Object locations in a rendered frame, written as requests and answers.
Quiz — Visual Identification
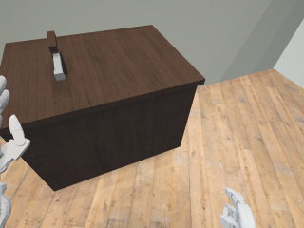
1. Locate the tap lever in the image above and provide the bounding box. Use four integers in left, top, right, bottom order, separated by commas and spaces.
52, 53, 65, 81

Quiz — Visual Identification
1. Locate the counter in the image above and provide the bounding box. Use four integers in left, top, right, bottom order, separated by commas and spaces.
0, 25, 205, 192

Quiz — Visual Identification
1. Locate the right robot hand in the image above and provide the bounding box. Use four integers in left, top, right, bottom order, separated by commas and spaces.
219, 187, 257, 228

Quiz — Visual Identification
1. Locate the left robot forearm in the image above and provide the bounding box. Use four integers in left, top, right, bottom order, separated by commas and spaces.
0, 182, 12, 228

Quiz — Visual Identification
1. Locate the left robot hand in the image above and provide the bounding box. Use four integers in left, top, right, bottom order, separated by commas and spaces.
0, 75, 30, 180

